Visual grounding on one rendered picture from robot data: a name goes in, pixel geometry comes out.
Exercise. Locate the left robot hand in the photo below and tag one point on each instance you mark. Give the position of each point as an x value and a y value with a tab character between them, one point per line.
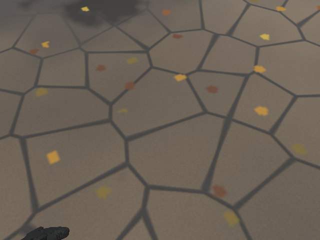
51	233

